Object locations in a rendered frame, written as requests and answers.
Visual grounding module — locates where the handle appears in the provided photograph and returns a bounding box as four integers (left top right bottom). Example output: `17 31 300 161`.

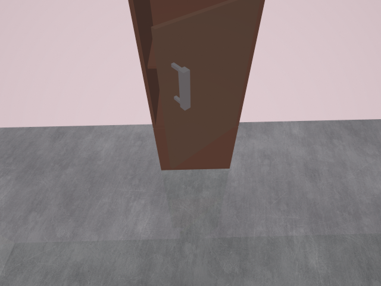
171 63 191 110

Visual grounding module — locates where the cupboard door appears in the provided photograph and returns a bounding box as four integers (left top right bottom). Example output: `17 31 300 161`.
151 0 260 169

